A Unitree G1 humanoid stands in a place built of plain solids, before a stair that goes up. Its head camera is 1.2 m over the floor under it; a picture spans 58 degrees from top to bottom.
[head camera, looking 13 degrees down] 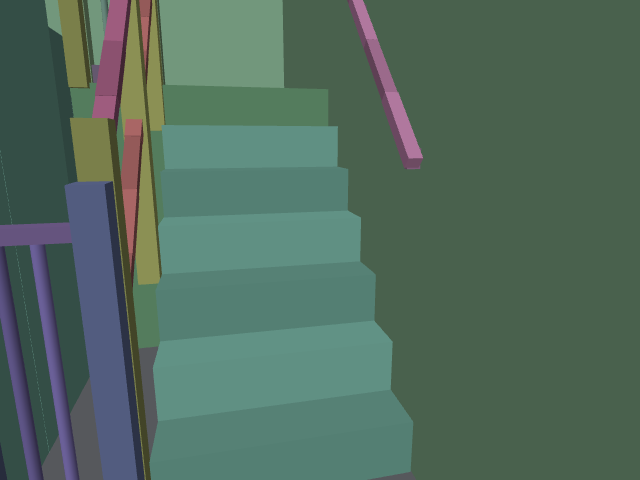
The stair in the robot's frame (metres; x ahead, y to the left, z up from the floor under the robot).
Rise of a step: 0.21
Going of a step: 0.21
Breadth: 0.90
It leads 13 degrees to the left of straight ahead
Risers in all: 7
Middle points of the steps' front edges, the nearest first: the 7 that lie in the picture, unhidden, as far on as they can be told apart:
1.27 0.10 0.21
1.48 0.15 0.42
1.68 0.20 0.64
1.89 0.25 0.85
2.10 0.29 1.06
2.30 0.34 1.27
2.51 0.39 1.48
